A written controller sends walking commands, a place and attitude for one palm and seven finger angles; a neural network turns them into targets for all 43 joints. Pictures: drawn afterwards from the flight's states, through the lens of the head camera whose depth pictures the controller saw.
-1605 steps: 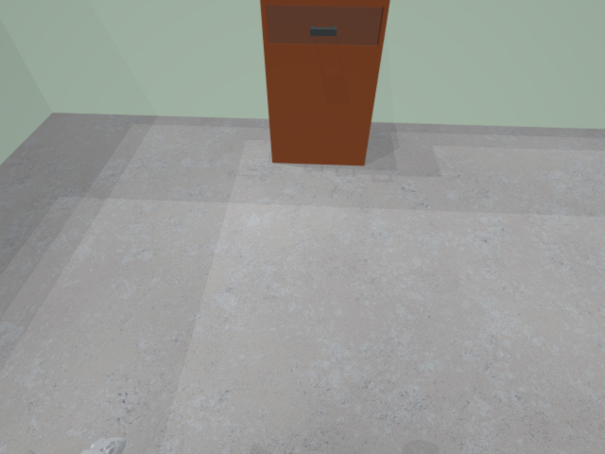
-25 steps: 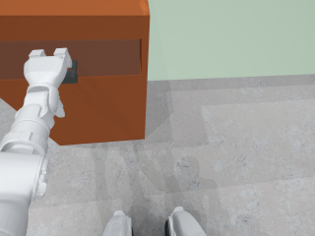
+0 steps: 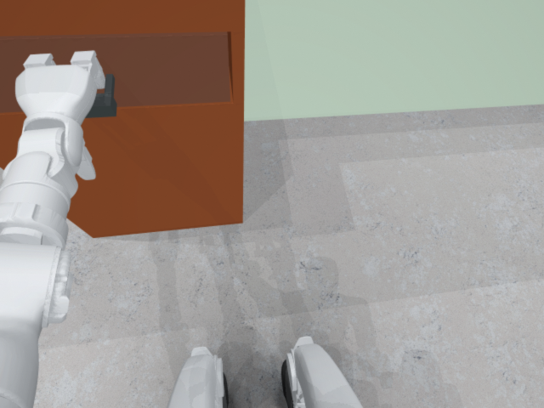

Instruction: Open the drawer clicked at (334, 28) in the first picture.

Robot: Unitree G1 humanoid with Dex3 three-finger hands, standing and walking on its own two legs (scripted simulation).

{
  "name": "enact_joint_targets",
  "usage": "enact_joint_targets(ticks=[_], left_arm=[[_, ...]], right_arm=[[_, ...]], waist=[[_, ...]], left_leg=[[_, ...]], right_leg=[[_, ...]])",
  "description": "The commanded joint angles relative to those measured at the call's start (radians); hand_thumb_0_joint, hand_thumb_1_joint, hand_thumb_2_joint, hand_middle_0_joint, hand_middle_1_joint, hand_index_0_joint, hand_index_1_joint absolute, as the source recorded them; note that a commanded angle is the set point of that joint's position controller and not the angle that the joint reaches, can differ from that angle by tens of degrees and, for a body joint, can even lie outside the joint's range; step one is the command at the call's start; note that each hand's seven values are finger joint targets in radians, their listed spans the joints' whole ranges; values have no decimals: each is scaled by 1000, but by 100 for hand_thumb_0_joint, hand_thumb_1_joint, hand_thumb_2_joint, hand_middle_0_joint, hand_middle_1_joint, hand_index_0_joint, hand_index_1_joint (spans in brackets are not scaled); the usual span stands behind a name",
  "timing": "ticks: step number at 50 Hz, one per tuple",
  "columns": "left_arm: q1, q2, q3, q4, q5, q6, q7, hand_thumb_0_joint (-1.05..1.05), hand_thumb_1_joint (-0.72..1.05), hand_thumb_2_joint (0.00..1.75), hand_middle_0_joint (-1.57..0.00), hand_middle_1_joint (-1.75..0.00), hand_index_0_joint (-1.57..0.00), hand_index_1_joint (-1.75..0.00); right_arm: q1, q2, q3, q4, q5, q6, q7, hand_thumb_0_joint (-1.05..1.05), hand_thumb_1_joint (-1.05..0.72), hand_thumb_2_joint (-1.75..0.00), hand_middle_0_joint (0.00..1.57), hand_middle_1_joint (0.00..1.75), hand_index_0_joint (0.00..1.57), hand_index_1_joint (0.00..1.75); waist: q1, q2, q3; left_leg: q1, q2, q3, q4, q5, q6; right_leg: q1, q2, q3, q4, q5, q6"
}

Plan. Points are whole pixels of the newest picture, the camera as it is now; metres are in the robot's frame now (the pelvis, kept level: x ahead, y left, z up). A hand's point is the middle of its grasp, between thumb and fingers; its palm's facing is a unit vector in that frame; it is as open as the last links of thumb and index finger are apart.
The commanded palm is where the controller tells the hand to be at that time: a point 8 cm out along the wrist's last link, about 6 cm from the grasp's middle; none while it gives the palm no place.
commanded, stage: lower the fingers behind the handle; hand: left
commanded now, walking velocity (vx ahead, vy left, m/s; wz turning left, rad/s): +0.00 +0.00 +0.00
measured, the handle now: (77, 94) +0.58 +0.24 +0.03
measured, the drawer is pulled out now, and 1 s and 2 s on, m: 0.00 0.00 0.00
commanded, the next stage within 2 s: lift the hand off the handle in 0.04 s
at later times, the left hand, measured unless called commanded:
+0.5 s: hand (77, 116) +0.54 +0.24 +0.03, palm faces -0.04 -0.01 -1.00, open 13.6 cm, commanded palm +0.54 +0.23 +0.07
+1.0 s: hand (72, 115) +0.54 +0.24 +0.04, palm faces -0.15 -0.06 -0.99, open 13.8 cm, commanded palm +0.54 +0.23 +0.14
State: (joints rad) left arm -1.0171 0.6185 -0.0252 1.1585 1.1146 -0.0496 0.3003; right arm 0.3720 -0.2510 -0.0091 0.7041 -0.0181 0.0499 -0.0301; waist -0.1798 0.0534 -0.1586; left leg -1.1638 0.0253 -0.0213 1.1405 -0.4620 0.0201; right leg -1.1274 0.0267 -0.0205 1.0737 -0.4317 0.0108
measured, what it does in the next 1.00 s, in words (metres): stands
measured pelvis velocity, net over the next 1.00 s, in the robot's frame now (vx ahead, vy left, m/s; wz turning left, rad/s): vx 0.04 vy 0.00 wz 0.00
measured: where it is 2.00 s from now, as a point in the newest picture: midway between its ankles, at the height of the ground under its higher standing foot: outside the picture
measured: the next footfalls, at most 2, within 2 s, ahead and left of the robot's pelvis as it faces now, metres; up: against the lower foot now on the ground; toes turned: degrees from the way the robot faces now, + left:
none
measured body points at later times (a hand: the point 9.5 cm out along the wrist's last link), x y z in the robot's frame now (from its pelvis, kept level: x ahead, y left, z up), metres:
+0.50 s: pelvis +0.00 +0.00 +0.00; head +0.15 +0.02 +0.42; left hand +0.54 +0.24 +0.08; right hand -0.01 -0.28 -0.12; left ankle +0.03 +0.11 -0.64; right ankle +0.03 -0.13 -0.64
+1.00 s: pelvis +0.04 +0.00 +0.04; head +0.18 +0.02 +0.47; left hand +0.54 +0.24 +0.09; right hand +0.00 -0.27 -0.07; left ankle +0.03 +0.11 -0.64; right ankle +0.03 -0.13 -0.64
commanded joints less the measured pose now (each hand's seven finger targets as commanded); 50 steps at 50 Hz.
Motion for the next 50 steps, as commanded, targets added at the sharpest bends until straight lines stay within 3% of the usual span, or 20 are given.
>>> enact_joint_targets(ticks=[1,2,4,6,7,8,15,22,24,26,28,30,31,34,37,40,43,47,48,50], left_arm=[[-358,212,28,-80,0,8,-13,0,-50,30,-30,-120,-30,-120],[-346,240,54,-94,-2,5,-14,0,-50,30,-30,-120,-30,-120],[-321,245,61,-91,-3,2,-17,0,-50,30,-30,-120,-30,-120],[-328,215,35,-94,-6,-7,-21,0,-50,30,-30,-120,-30,-120],[-303,230,57,-102,-12,-8,-21,0,-50,30,-30,-120,-30,-120],[-316,234,52,-99,-8,-10,-19,0,-50,30,-30,-120,-30,-120],[-371,249,60,-84,-4,-12,-4,0,-50,30,-30,-120,-30,-120],[-451,246,39,-66,7,5,10,0,-50,30,-30,-120,-30,-120],[-469,293,70,-115,9,9,11,0,-50,30,-30,-120,-30,-120],[-498,294,66,-155,6,12,9,0,-50,30,-30,-120,-30,-120],[-517,282,58,-181,-2,16,4,0,-50,30,-30,-120,-30,-120],[-522,310,80,-212,-7,13,-1,0,-50,30,-30,-120,-30,-120],[-534,278,54,-231,-14,6,-3,0,-50,30,-30,-120,-30,-120],[-530,316,85,-266,-21,-12,-5,0,-50,30,-30,-120,-30,-120],[-527,349,120,-318,-31,-42,-1,0,-50,30,-30,-120,-30,-120],[-510,313,114,-393,-43,-71,6,0,-50,30,-30,-120,-30,-120],[-469,323,138,-431,-53,-86,21,0,-50,30,-30,-120,-30,-120],[-436,329,167,-534,-64,-97,42,0,-50,30,-30,-120,-30,-120],[-432,298,149,-556,-65,-98,47,0,-50,30,-30,-120,-30,-120],[-428,303,159,-583,-74,-95,51,0,-50,30,-30,-120,-30,-120]], right_arm=[[188,-189,-58,-31,-4,-14,-23,0,-90,-90,20,30,20,30],[188,-191,-59,-29,-3,-14,-22,0,-90,-90,20,30,20,30],[191,-190,-59,-33,-3,-13,-24,0,-90,-90,20,30,20,30],[190,-185,-59,-34,-4,-15,-23,0,-90,-90,20,30,20,30],[188,-188,-60,-35,-2,-14,-21,0,-90,-90,20,30,20,30],[185,-189,-59,-35,-3,-15,-24,0,-90,-90,20,30,20,30],[193,-190,-59,-25,-2,-16,-23,0,-90,-90,20,30,20,30],[200,-193,-57,-21,-3,-18,-22,0,-90,-90,20,30,20,30],[204,-196,-58,-29,-4,-14,-22,0,-90,-90,20,30,20,30],[206,-190,-59,-33,-4,-14,-25,0,-90,-90,20,30,20,30],[202,-186,-60,-33,-1,-16,-28,0,-90,-90,20,30,20,30],[200,-187,-63,-29,0,-16,-32,0,-90,-90,20,30,20,30],[201,-181,-61,-32,1,-20,-35,0,-90,-90,20,30,20,30],[199,-184,-62,-23,2,-24,-42,0,-90,-90,20,30,20,30],[203,-184,-66,-9,-1,-28,-45,0,-90,-90,20,30,20,30],[203,-176,-76,-10,-7,-32,-46,0,-90,-90,20,30,20,30],[203,-177,-81,1,-9,-31,-46,0,-90,-90,20,30,20,30],[202,-180,-93,11,-14,-31,-42,0,-90,-90,20,30,20,30],[201,-176,-96,10,-16,-33,-41,0,-90,-90,20,30,20,30],[196,-180,-99,15,-15,-31,-40,0,-90,-90,20,30,20,30]], waist=[[-38,41,-392],[-24,62,-399],[-22,33,-419],[-28,52,-407],[-12,55,-407],[-25,41,-397],[-41,37,-390],[-67,67,-390],[-43,101,-463],[-49,118,-507],[-47,135,-495],[-40,137,-533],[-49,147,-536],[-35,149,-526],[-20,168,-548],[-9,175,-594],[5,186,-581],[31,229,-631],[24,218,-642],[28,220,-632]], left_leg=[[315,-24,-16,-140,168,32],[325,-23,-13,-140,177,30],[322,-23,-12,-136,189,33],[322,-24,-11,-137,187,32],[321,-24,-7,-139,183,31],[318,-23,-10,-139,178,32],[311,-23,-13,-126,191,33],[311,-24,-19,-116,182,32],[353,-26,-19,-126,208,29],[404,-26,-21,-135,236,29],[436,-24,-23,-156,231,27],[482,-22,-26,-168,260,26],[496,-24,-24,-176,262,28],[533,-21,-28,-207,275,24],[579,-20,-26,-219,332,23],[652,-21,-19,-228,432,20],[687,-21,-13,-244,503,16],[792,-16,-12,-254,684,2],[824,-13,-11,-254,731,1],[853,-11,-11,-261,789,-6]], right_leg=[[185,39,-28,-152,115,-31],[188,40,-26,-150,123,-34],[208,41,-24,-149,137,-32],[200,41,-25,-152,135,-31],[210,41,-22,-154,135,-34],[203,41,-23,-157,130,-31],[182,41,-22,-151,135,-31],[144,40,-27,-143,123,-30],[188,40,-23,-147,139,-32],[206,41,-25,-159,157,-30],[216,43,-27,-181,149,-30],[238,45,-24,-192,167,-31],[249,44,-24,-206,172,-28],[276,47,-24,-231,178,-30],[314,48,-21,-248,224,-32],[358,51,-21,-264,293,-34],[396,51,-22,-281,350,-33],[438,53,-26,-290,450,-34],[443,53,-28,-296,469,-31],[458,53,-29,-306,497,-30]])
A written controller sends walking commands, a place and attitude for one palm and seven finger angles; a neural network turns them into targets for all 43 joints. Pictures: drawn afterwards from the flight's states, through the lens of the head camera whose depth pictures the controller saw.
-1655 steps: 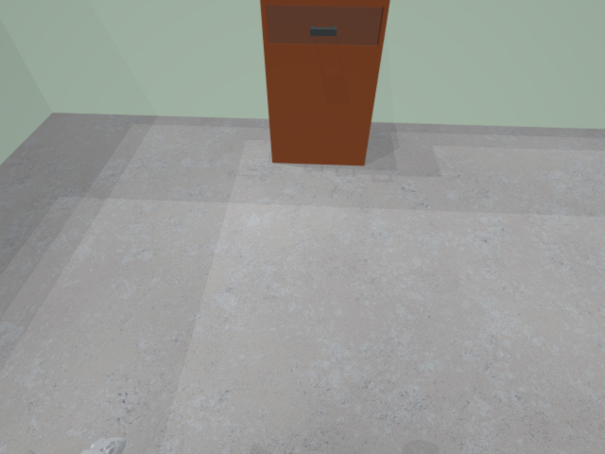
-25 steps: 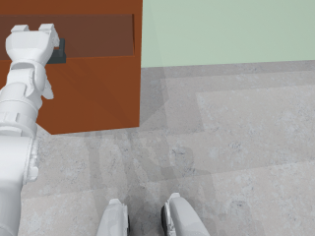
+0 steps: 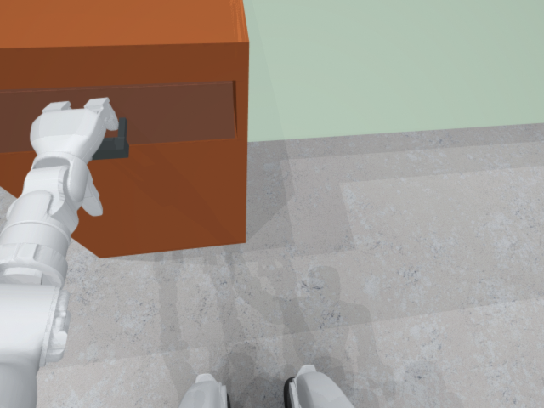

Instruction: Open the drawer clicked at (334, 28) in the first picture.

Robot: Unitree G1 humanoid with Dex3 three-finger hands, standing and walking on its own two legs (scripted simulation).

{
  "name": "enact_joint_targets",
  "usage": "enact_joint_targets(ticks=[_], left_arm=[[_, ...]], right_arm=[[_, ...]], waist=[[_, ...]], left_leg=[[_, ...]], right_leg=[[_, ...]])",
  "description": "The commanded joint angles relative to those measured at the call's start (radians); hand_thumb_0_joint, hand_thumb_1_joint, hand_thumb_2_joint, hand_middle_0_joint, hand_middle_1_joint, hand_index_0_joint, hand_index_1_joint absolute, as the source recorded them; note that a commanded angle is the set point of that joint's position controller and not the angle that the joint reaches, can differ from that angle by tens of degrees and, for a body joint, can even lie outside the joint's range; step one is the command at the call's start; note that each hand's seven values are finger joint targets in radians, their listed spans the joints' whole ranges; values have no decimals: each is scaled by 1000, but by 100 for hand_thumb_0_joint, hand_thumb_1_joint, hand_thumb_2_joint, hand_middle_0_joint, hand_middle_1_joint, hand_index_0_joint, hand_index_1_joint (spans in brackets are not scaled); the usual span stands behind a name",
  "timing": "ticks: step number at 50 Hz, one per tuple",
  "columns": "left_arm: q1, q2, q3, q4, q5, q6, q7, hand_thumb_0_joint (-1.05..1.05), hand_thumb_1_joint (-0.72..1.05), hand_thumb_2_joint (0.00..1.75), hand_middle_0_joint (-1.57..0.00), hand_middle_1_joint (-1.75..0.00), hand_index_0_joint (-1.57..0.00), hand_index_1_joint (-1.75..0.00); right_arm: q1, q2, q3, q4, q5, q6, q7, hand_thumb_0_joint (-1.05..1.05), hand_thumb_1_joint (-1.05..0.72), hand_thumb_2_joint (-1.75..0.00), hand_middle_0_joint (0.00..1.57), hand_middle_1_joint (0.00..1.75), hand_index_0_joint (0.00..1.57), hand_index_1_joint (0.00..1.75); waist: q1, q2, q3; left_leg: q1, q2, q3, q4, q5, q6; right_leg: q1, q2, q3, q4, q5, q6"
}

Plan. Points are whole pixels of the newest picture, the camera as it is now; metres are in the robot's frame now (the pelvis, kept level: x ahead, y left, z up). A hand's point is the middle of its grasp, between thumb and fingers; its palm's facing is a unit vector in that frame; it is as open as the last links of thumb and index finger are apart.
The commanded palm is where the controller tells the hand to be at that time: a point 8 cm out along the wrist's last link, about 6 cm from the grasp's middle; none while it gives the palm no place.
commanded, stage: lift the hand off the handle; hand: left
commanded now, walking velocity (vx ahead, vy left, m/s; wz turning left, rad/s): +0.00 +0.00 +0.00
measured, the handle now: (93, 137) +0.54 +0.24 -0.01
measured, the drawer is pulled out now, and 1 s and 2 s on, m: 0.00 0.00 0.00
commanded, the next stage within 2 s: draw the hand back to the body in 0.74 s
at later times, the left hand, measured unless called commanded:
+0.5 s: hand (47, 99) +0.50 +0.24 +0.12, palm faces -0.04 -0.01 -1.00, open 13.5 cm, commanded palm +0.49 +0.24 +0.17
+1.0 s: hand (49, 95) +0.49 +0.23 +0.13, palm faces -0.03 -0.03 -1.00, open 13.8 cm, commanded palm +0.45 +0.24 +0.19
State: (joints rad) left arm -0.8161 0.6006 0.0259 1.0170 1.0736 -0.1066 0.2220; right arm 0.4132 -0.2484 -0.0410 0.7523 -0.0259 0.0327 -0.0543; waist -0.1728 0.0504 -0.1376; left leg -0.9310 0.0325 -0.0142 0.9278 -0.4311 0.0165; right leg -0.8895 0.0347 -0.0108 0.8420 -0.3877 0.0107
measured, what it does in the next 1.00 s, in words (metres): stands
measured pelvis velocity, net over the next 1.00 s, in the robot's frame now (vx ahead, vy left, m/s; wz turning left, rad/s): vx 0.02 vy -0.01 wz -0.01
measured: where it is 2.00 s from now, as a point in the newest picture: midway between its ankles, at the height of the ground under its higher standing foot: outside the picture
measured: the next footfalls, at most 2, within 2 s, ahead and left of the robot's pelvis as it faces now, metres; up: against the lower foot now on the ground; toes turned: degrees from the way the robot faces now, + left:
none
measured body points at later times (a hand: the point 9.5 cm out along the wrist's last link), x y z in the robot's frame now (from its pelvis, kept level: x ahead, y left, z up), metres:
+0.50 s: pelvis +0.02 -0.01 +0.03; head +0.10 -0.01 +0.47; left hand +0.50 +0.24 +0.17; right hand +0.07 -0.27 -0.10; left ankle -0.01 +0.10 -0.68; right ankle -0.01 -0.13 -0.68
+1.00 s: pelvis +0.02 -0.01 +0.03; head +0.08 -0.02 +0.48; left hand +0.49 +0.23 +0.19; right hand +0.02 -0.28 -0.10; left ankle -0.01 +0.10 -0.68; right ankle -0.01 -0.13 -0.68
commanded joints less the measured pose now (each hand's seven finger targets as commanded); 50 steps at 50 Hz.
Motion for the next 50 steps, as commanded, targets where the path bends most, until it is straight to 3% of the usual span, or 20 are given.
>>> enact_joint_targets(ticks=[1,5,7,8,10,11,14,15,16,18,20,22,26,33,37,42,43,45,48,50], left_arm=[[-631,311,100,-472,-34,-39,135,0,-50,30,-30,-120,-30,-120],[-573,269,86,-376,-26,34,143,0,-50,30,-30,-120,-30,-120],[-586,246,65,-355,-23,65,133,0,-50,30,-30,-120,-30,-120],[-619,228,44,-374,-24,67,129,0,-50,30,-30,-120,-30,-120],[-602,242,57,-381,-37,73,102,0,-50,30,-30,-120,-30,-120],[-598,206,28,-365,-39,75,90,0,-50,30,-30,-120,-30,-120],[-547,208,24,-276,-33,88,50,0,-50,30,-30,-120,-30,-120],[-575,196,10,-277,-32,84,38,0,-50,30,-30,-120,-30,-120],[-567,177,-7,-257,-27,84,27,0,-50,30,-30,-120,-30,-120],[-539,212,19,-246,-24,78,8,0,-50,30,-30,-120,-30,-120],[-550,214,12,-237,-27,66,-15,0,-50,30,-30,-120,-30,-120],[-520,182,-23,-154,-20,80,-31,0,-50,30,-30,-120,-30,-120],[-607,176,-49,-193,-30,65,-66,0,-50,30,-30,-120,-30,-120],[-589,275,34,-218,-31,29,-85,0,-50,30,-30,-120,-30,-120],[-554,228,-7,-164,-25,49,-85,0,-50,30,-30,-120,-30,-120],[-592,235,-1,-195,-25,45,-89,0,-50,30,-30,-120,-30,-120],[-553,269,36,-227,-25,36,-89,0,-50,30,-30,-120,-30,-120],[-433,262,56,-285,-35,30,-99,0,-50,30,-30,-120,-30,-120],[-297,231,51,-379,-53,37,-101,0,-50,30,-30,-120,-30,-120],[-243,259,86,-479,-72,41,-93,0,-50,30,-30,-120,-30,-120]], right_arm=[[154,-180,-68,-34,-9,-17,-15,0,-90,-90,20,30,20,30],[146,-182,-70,-19,-4,3,6,0,-90,-90,20,30,20,30],[140,-183,-71,-24,2,12,13,0,-90,-90,20,30,20,30],[132,-180,-69,-33,1,13,12,0,-90,-90,20,30,20,30],[125,-179,-70,-48,6,20,9,0,-90,-90,20,30,20,30],[120,-172,-69,-48,8,22,8,0,-90,-90,20,30,20,30],[97,-173,-63,-60,18,38,6,0,-90,-90,20,30,20,30],[92,-171,-62,-68,20,40,5,0,-90,-90,20,30,20,30],[83,-165,-60,-74,22,40,5,0,-90,-90,20,30,20,30],[73,-167,-60,-90,21,46,5,0,-90,-90,20,30,20,30],[68,-166,-57,-101,26,53,3,0,-90,-90,20,30,20,30],[59,-167,-53,-102,35,56,4,0,-90,-90,20,30,20,30],[55,-164,-55,-117,38,53,1,0,-90,-90,20,30,20,30],[55,-165,-56,-121,39,49,-6,0,-90,-90,20,30,20,30],[59,-172,-55,-114,46,51,2,0,-90,-90,20,30,20,30],[68,-173,-63,-110,43,46,1,0,-90,-90,20,30,20,30],[66,-171,-64,-116,40,46,1,0,-90,-90,20,30,20,30],[51,-167,-68,-139,37,52,7,0,-90,-90,20,30,20,30],[2,-163,-67,-170,48,61,15,0,-90,-90,20,30,20,30],[-28,-166,-67,-188,55,64,16,0,-90,-90,20,30,20,30]], waist=[[22,250,-661],[28,217,-585],[26,179,-548],[18,171,-565],[33,156,-584],[23,144,-567],[30,67,-455],[29,78,-435],[32,66,-419],[49,54,-437],[44,27,-423],[37,-3,-322],[34,29,-352],[62,17,-385],[60,-2,-327],[54,19,-356],[84,32,-401],[116,41,-467],[139,15,-409],[149,9,-408]], left_leg=[[645,-16,-19,-53,795,-5],[665,-15,-23,-72,881,-12],[646,-16,-21,-98,822,-6],[660,-18,-19,-108,816,0],[686,-20,-19,-122,857,-2],[691,-20,-16,-125,859,4],[609,-29,-4,-166,717,11],[608,-29,0,-176,706,13],[599,-29,3,-182,688,16],[590,-37,13,-191,652,20],[565,-43,19,-204,600,22],[519,-44,23,-224,512,23],[546,-46,28,-240,472,26],[537,-50,30,-247,493,28],[508,-47,37,-261,459,25],[536,-45,37,-261,458,28],[546,-44,38,-262,495,27],[582,-46,45,-262,575,27],[583,-39,46,-280,599,30],[597,-38,44,-297,619,30]], right_leg=[[219,44,-39,-78,466,-27],[242,46,-53,-101,494,-29],[263,47,-53,-120,483,-28],[286,44,-49,-128,490,-26],[336,43,-44,-137,524,-28],[334,41,-42,-146,531,-22],[374,40,-40,-174,495,-26],[374,38,-36,-180,486,-28],[378,36,-35,-183,477,-27],[420,34,-26,-190,488,-28],[451,31,-19,-200,485,-30],[417,31,-25,-215,429,-30],[430,25,-13,-228,399,-32],[488,25,-4,-229,439,-31],[463,28,-7,-239,410,-32],[456,29,-4,-243,397,-33],[494,27,-3,-232,428,-36],[557,27,-4,-228,491,-38],[571,30,-10,-239,495,-35],[606,29,-12,-246,505,-38]])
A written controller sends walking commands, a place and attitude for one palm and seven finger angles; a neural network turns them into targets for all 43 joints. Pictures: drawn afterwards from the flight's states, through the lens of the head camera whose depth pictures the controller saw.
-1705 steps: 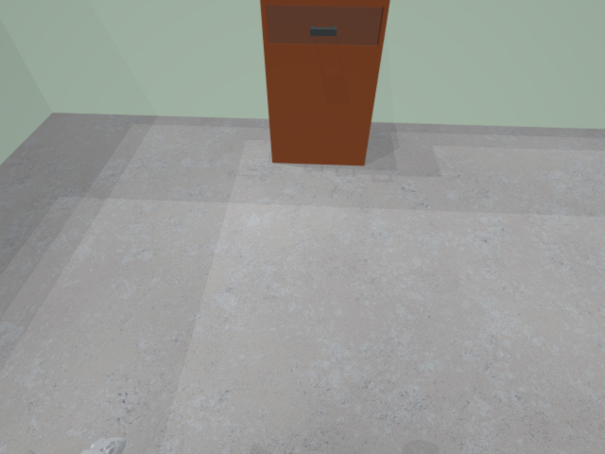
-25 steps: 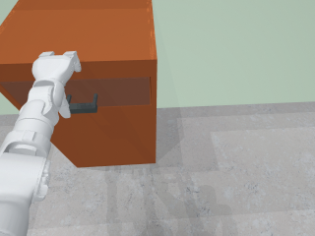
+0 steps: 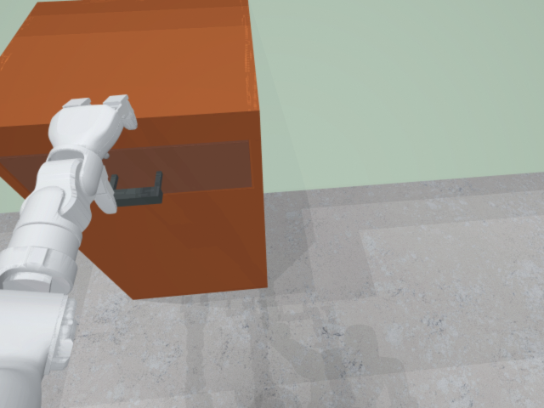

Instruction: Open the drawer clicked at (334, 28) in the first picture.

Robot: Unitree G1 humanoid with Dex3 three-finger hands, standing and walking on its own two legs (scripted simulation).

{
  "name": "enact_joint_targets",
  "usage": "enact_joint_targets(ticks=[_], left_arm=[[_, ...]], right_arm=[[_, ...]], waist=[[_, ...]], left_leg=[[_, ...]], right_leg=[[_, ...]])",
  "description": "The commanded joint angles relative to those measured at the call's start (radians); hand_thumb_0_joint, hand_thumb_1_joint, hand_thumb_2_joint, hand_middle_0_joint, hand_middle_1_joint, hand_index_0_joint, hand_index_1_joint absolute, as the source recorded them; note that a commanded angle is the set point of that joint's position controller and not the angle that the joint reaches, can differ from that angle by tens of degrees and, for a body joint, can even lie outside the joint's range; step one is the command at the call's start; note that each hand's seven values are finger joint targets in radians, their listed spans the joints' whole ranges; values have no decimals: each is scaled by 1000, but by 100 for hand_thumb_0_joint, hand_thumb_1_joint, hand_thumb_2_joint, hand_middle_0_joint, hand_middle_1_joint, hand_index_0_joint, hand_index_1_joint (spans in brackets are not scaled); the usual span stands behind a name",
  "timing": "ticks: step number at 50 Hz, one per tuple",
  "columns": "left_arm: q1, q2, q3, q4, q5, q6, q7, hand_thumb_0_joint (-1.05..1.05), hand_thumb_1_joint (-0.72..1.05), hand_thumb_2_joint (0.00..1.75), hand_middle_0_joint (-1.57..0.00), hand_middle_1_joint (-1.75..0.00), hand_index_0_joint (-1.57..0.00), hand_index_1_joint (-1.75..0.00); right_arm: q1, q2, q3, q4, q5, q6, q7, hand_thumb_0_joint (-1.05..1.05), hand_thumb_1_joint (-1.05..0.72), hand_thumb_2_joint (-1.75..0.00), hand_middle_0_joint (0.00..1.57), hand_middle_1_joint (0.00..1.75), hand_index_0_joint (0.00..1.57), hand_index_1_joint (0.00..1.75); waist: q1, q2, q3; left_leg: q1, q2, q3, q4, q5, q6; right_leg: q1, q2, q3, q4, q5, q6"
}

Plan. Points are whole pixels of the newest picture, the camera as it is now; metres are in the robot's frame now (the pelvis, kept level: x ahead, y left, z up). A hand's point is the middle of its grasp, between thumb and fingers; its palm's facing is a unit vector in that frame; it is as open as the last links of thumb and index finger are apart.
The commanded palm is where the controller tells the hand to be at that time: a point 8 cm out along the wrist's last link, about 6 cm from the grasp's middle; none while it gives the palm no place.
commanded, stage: draw the hand back to the body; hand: left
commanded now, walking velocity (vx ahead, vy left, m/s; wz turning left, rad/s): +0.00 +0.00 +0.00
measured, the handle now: (135, 187) +0.53 +0.26 -0.05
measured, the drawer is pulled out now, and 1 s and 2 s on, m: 0.00 0.00 0.00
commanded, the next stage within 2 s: step back with the hand held close in 1.44 s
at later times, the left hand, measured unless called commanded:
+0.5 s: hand (70, 239) +0.32 +0.23 +0.12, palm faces +0.08 -0.42 -0.90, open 13.8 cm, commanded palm +0.28 +0.26 +0.17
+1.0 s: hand (21, 316) +0.21 +0.22 +0.18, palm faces +0.40 -0.85 -0.35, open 10.8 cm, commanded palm +0.15 +0.26 +0.19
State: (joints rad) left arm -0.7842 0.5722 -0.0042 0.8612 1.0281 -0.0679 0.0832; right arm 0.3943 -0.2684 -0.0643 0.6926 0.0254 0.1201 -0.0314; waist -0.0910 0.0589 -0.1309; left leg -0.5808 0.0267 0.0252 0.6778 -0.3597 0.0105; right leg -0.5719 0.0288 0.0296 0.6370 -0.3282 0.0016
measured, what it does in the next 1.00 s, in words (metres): stands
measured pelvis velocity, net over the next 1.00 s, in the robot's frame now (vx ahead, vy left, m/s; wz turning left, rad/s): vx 0.00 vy -0.03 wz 0.05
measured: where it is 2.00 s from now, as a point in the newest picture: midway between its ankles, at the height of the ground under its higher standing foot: outside the picture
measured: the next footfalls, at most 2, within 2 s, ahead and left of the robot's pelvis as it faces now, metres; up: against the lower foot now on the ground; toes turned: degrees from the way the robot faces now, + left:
none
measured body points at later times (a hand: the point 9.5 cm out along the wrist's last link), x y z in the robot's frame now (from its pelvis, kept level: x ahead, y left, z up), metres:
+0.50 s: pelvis +0.00 -0.01 +0.02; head +0.01 -0.04 +0.46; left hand +0.31 +0.25 +0.17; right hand +0.23 -0.23 -0.07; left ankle -0.03 +0.11 -0.72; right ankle -0.02 -0.13 -0.72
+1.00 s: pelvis +0.00 -0.03 +0.02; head -0.01 -0.05 +0.47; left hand +0.18 +0.26 +0.20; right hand +0.18 -0.25 -0.07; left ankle -0.03 +0.11 -0.72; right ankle -0.02 -0.13 -0.72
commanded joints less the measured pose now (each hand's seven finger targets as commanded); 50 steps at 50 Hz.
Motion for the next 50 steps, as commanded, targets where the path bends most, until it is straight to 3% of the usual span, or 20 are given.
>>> enact_joint_targets(ticks=[1,5,9,11,14,15,18,22,23,24,25,26,27,29,31,36,39,45,48,50], left_arm=[[-241,260,98,-347,-30,11,51,0,-50,30,-30,-120,-30,-120],[-183,291,137,-512,-46,39,78,0,-50,30,-30,-120,-30,-120],[-60,236,107,-608,-53,90,75,0,-50,30,-30,-120,-30,-120],[-8,180,55,-643,-65,114,56,0,-50,30,-30,-120,-30,-120],[53,171,42,-690,-74,134,16,0,-50,30,-30,-120,-30,-120],[49,156,23,-728,-83,131,0,0,-50,30,-30,-120,-30,-120],[122,155,27,-799,-91,113,-31,0,-50,30,-30,-120,-30,-120],[268,183,88,-871,-113,83,-49,0,-50,30,-30,-120,-30,-120],[180,-171,67,-861,-831,54,-34,0,-47,32,-30,-118,-30,-118],[188,-67,121,-934,-898,25,-20,0,-43,33,-29,-115,-29,-115],[273,-17,225,-935,-987,7,-9,0,-40,34,-29,-113,-29,-113],[297,16,269,-979,-1016,-6,0,0,-36,36,-29,-111,-29,-111],[281,0,272,-1057,-1034,-20,5,0,-32,37,-29,-109,-29,-109],[383,-38,286,-1063,-1059,-26,17,0,-26,40,-28,-104,-28,-104],[463,-60,292,-1094,-1074,-37,20,0,-18,43,-28,-100,-28,-100],[652,-80,312,-1203,-1090,-59,21,0,-1,51,-26,-88,-26,-88],[772,-85,329,-1275,-1093,-68,21,0,9,55,-26,-82,-26,-82],[959,-74,361,-1377,-1094,-87,25,0,31,64,-24,-68,-24,-68],[1054,-80,374,-1422,-1094,-97,29,0,41,69,-24,-62,-24,-62],[1126,-69,393,-1451,-1097,-105,28,0,48,72,-23,-57,-23,-57]], right_arm=[[-29,-141,-42,-136,6,-24,-6,0,-90,-90,20,30,20,30],[-90,-141,-40,-153,11,-31,-7,0,-90,-90,20,30,20,30],[-153,-129,-31,-163,14,-45,-7,0,-90,-90,20,30,20,30],[-196,-123,-23,-172,16,-49,-9,0,-90,-90,20,30,20,30],[-247,-121,-9,-184,17,-49,-20,0,-90,-90,20,30,20,30],[-260,-121,-7,-189,17,-48,-23,0,-90,-90,20,30,20,30],[-312,-108,9,-208,12,-54,-33,0,-90,-90,20,30,20,30],[-359,-94,22,-221,4,-58,-36,0,-90,-90,20,30,20,30],[-299,-18,57,-288,39,-91,-41,0,-90,-90,20,30,20,30],[-341,-51,68,-275,32,-120,-49,0,-90,-90,20,30,20,30],[-354,-66,74,-267,20,-134,-69,0,-90,-90,20,30,20,30],[-345,-71,78,-255,8,-145,-77,0,-90,-90,20,30,20,30],[-352,-63,86,-256,4,-162,-79,0,-90,-90,20,30,20,30],[-341,-56,89,-237,-10,-183,-79,0,-90,-90,20,30,20,30],[-341,-52,90,-230,-15,-202,-75,0,-90,-90,20,30,20,30],[-344,-47,85,-228,-23,-233,-63,0,-90,-90,20,30,20,30],[-344,-46,76,-224,-27,-248,-57,0,-90,-90,20,30,20,30],[-352,-51,56,-219,-25,-274,-59,0,-90,-90,20,30,20,30],[-346,-45,53,-215,-26,-282,-62,0,-90,-90,20,30,20,30],[-354,-48,47,-216,-27,-295,-63,0,-90,-90,20,30,20,30]], waist=[[68,7,-379],[82,26,-370],[90,8,-334],[88,16,-283],[96,-19,-242],[90,-16,-242],[115,-12,-209],[145,-15,-168],[36,-101,-40],[65,-142,-63],[88,-167,-63],[105,-90,-114],[110,2,-135],[115,31,-90],[117,20,-39],[129,14,-11],[134,-2,-44],[137,-44,-5],[139,-29,21],[143,-63,49]], left_leg=[[253,-34,6,-53,544,39],[300,-36,3,-81,543,35],[343,-36,-6,-101,570,29],[363,-37,-4,-112,551,30],[371,-44,-10,-136,500,28],[384,-46,-8,-140,493,28],[391,-54,-11,-159,448,26],[390,-63,-10,-167,459,20],[501,-29,3,-198,357,36],[523,-21,-10,-217,314,36],[514,-25,-9,-236,311,33],[530,-34,-4,-248,362,24],[548,-38,-3,-252,411,13],[547,-35,-2,-267,448,-1],[525,-33,-3,-293,424,-6],[514,-31,2,-315,440,-9],[531,-32,10,-306,473,-6],[530,-35,16,-311,427,-2],[517,-35,15,-310,410,1],[510,-37,17,-303,380,1]], right_leg=[[277,35,-54,-48,439,-26],[311,33,-57,-66,424,-29],[318,32,-68,-79,419,-26],[303,29,-71,-96,389,-25],[316,25,-74,-115,359,-25],[325,23,-72,-122,356,-25],[333,18,-73,-133,323,-26],[369,15,-72,-144,351,-26],[372,15,-100,-217,326,-25],[407,14,-80,-224,304,-18],[437,15,-80,-235,295,-15],[488,8,-81,-229,346,-15],[508,-1,-79,-230,382,-18],[517,-2,-85,-242,420,-16],[520,-3,-87,-263,408,-15],[550,-10,-82,-282,444,-11],[566,-13,-80,-277,488,-4],[532,-8,-78,-303,424,5],[520,-16,-76,-300,399,6],[498,-10,-73,-322,364,10]])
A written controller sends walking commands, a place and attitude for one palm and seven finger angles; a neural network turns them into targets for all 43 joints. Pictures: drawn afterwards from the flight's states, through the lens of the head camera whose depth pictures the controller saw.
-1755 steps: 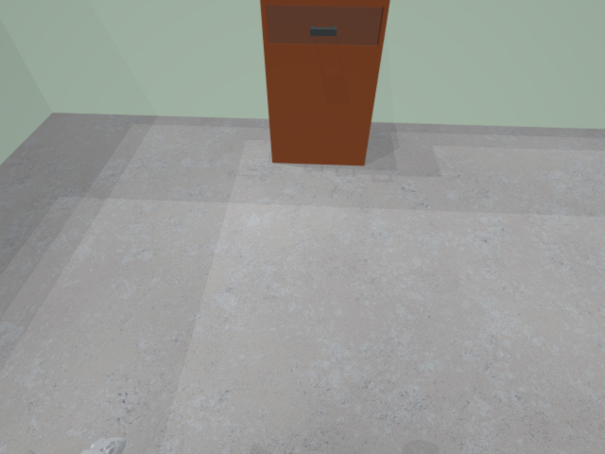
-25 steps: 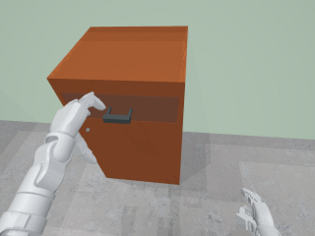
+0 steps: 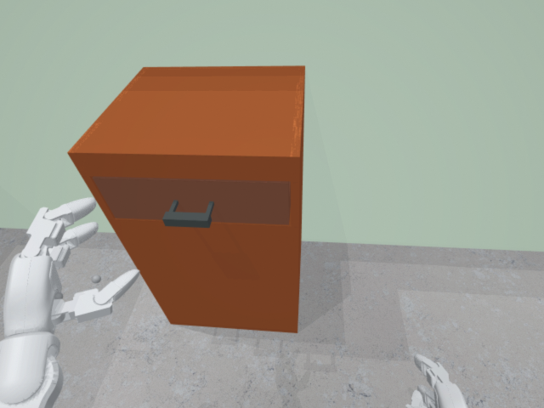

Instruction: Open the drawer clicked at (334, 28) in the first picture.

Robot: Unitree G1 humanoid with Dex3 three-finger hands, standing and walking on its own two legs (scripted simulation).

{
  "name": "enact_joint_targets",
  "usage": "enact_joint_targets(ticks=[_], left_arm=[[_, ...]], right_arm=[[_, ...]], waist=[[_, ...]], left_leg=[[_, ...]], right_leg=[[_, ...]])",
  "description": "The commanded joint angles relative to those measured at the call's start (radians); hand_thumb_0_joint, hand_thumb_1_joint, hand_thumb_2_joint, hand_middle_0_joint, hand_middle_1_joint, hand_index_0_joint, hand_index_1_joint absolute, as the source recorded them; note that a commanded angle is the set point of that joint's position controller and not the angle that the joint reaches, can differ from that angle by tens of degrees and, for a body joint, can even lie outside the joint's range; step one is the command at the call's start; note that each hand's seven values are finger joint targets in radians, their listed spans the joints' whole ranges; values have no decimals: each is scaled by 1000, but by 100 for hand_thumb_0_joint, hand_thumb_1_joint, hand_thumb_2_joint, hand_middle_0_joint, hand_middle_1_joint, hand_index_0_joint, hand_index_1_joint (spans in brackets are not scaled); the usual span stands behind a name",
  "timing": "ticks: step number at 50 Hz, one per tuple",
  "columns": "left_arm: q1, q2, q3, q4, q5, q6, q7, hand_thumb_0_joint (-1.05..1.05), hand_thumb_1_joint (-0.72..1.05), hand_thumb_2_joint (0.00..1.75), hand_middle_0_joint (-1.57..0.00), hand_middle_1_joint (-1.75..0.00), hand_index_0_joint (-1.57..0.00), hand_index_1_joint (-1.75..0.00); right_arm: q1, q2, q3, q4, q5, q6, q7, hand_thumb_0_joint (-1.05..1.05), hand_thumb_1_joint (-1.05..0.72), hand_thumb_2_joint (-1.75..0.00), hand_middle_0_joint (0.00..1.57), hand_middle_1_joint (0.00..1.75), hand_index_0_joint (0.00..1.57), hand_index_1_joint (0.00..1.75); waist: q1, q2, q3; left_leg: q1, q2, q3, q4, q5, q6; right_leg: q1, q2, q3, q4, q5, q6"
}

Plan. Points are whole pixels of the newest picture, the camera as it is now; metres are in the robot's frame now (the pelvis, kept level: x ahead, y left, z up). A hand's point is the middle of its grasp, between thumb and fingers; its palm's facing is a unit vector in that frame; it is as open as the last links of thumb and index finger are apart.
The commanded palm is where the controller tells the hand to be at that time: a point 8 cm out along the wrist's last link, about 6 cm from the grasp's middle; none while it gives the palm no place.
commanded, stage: draw the hand back to the body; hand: left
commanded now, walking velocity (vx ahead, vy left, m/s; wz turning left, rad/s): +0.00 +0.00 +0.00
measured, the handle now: (190, 212) +0.54 +0.25 -0.07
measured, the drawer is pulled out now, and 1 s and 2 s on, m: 0.00 0.00 0.00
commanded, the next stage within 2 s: step back with the hand held close in 0.44 s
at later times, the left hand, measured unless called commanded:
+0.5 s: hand (55, 324) +0.16 +0.25 +0.15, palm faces +0.42 -0.83 -0.36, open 7.5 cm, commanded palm +0.11 +0.29 +0.17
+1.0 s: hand (26, 349) +0.14 +0.27 +0.15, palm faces +0.33 -0.82 -0.47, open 7.4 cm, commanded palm +0.07 +0.31 +0.17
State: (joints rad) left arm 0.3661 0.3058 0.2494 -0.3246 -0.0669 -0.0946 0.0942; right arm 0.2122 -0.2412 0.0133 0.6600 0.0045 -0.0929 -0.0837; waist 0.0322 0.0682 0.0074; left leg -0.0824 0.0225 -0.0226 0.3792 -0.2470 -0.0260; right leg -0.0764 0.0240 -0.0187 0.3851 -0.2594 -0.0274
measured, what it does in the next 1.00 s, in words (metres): shifts its weight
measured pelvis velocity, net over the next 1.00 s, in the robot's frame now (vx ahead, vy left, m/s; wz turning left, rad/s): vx -0.05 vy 0.02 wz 0.04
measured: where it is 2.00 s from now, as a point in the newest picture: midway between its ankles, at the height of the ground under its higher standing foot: outside the picture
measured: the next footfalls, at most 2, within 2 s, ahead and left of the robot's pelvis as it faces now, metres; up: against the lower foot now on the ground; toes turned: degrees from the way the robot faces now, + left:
right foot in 1.94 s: -0.27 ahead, -0.09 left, +0.00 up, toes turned -1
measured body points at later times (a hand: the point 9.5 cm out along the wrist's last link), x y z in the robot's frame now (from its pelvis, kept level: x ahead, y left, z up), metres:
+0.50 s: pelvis -0.02 +0.00 +0.00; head -0.04 -0.02 +0.45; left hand +0.14 +0.29 +0.17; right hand +0.19 -0.20 -0.08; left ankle -0.02 +0.14 -0.74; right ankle -0.03 -0.10 -0.74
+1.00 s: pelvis -0.05 +0.02 -0.01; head -0.02 +0.03 +0.44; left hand +0.12 +0.31 +0.17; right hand +0.14 -0.21 -0.08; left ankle -0.02 +0.14 -0.74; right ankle -0.03 -0.10 -0.74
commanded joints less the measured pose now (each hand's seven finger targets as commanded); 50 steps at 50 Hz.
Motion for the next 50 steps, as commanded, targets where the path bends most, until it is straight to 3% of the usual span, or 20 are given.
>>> enact_joint_targets(ticks=[1,7,11,12,21,24,27,28,29,30,32,35,37,39,40,43,45,46,50], left_arm=[[-13,190,136,-281,-1,-81,17,0,51,74,-23,-55,-23,-55],[152,174,153,-362,1,-98,17,0,73,82,-21,-41,-21,-41],[57,177,137,-348,10,-98,24,0,87,88,-20,-32,-20,-32],[75,160,133,-322,9,-96,26,0,90,90,-20,-30,-20,-30],[50,169,136,-324,12,-89,26,0,90,90,-20,-30,-20,-30],[66,166,140,-340,13,-88,27,0,90,90,-20,-30,-20,-30],[81,166,144,-336,12,-83,27,0,90,90,-20,-30,-20,-30],[52,228,217,-357,18,-105,23,0,90,90,-20,-30,-20,-30],[111,194,193,-322,25,-110,19,0,90,90,-20,-30,-20,-30],[118,211,207,-364,27,-123,19,0,90,90,-20,-30,-20,-30],[204,161,171,-361,33,-124,28,0,90,90,-20,-30,-20,-30],[254,188,196,-412,27,-118,45,0,90,90,-20,-30,-20,-30],[284,177,187,-433,21,-111,51,0,90,90,-20,-30,-20,-30],[292,211,216,-470,14,-112,55,0,90,90,-20,-30,-20,-30],[286,227,224,-499,13,-113,58,0,90,90,-20,-30,-20,-30],[294,238,230,-507,9,-115,58,0,90,90,-20,-30,-20,-30],[292,248,233,-525,8,-116,57,0,90,90,-20,-30,-20,-30],[298,245,232,-507,8,-117,58,0,90,90,-20,-30,-20,-30],[309,240,240,-473,8,-121,55,0,90,90,-20,-30,-20,-30]], right_arm=[[-165,-70,-29,-184,-4,-81,-10,0,-90,-90,20,30,20,30],[-169,-54,-35,-189,-4,-107,-16,0,-90,-90,20,30,20,30],[-156,-60,-33,-175,-4,-120,-25,0,-90,-90,20,30,20,30],[-158,-57,-33,-173,-8,-121,-29,0,-90,-90,20,30,20,30],[-167,-51,-20,-171,-13,-127,-27,0,-90,-90,20,30,20,30],[-170,-51,-19,-172,-15,-130,-23,0,-90,-90,20,30,20,30],[-168,-49,-19,-171,-16,-130,-22,0,-90,-90,20,30,20,30],[-159,-103,-35,-206,-9,-88,-11,0,-90,-90,20,30,20,30],[-165,-92,-38,-198,-14,-66,-6,0,-90,-90,20,30,20,30],[-175,-95,-41,-213,-16,-56,-7,0,-90,-90,20,30,20,30],[-132,-95,-46,-219,-27,-26,-8,0,-90,-90,20,30,20,30],[-120,-100,-62,-241,-27,8,-17,0,-90,-90,20,30,20,30],[-111,-95,-63,-265,-17,24,-14,0,-90,-90,20,30,20,30],[-116,-93,-65,-275,-3,29,-10,0,-90,-90,20,30,20,30],[-120,-96,-67,-275,-2,27,-14,0,-90,-90,20,30,20,30],[-126,-95,-65,-275,8,26,-11,0,-90,-90,20,30,20,30],[-133,-103,-65,-273,6,21,-14,0,-90,-90,20,30,20,30],[-132,-99,-61,-271,8,19,-12,0,-90,-90,20,30,20,30],[-139,-106,-62,-268,3,16,-9,0,-90,-90,20,30,20,30]], waist=[[15,-51,-89],[24,-5,-54],[3,-38,-1],[9,-38,2],[23,-31,-18],[29,7,-34],[31,-22,-37],[-16,-21,69],[-16,-69,50],[-14,-40,48],[-28,-34,-47],[-30,-41,-147],[-36,-46,-175],[-33,-49,-199],[-32,-20,-202],[-30,-20,-209],[-28,31,-196],[-27,19,-191],[-24,11,-151]], left_leg=[[7,-31,60,-9,251,39],[-1,-29,60,-1,220,33],[-1,-30,49,-6,157,36],[-2,-31,51,-7,153,36],[-5,-30,33,-24,161,33],[-2,-30,34,-26,182,28],[-8,-26,31,-28,207,27],[-114,-11,-6,9,162,45],[-122,-13,-22,30,140,45],[-126,-20,-17,36,137,44],[-130,-9,-42,63,228,40],[-137,8,-47,93,386,30],[-170,18,-47,104,418,27],[-185,16,-37,107,418,27],[-187,18,-40,103,425,24],[-198,19,-39,80,422,29],[-225,23,-51,50,396,30],[-237,29,-58,38,380,33],[-361,32,-63,-2,195,43]], right_leg=[[3,-15,-19,-64,271,39],[-26,-9,-24,-73,221,36],[-74,-9,-15,-104,129,38],[-72,-4,-21,-103,124,38],[-32,-13,-17,-93,127,31],[-18,-8,-24,-83,154,26],[-3,-6,-30,-75,185,26],[-135,-47,3,-120,149,32],[-145,-63,8,-132,109,28],[-164,-70,12,-138,112,22],[-102,-70,2,-75,172,13],[-41,-69,-8,-1,322,10],[-13,-75,-6,36,359,8],[0,-81,-3,53,385,11],[-5,-81,-2,63,388,11],[-13,-54,-18,81,365,31],[-22,-34,-28,88,316,38],[-21,-27,-33,97,296,42],[-6,-17,-20,95,207,44]])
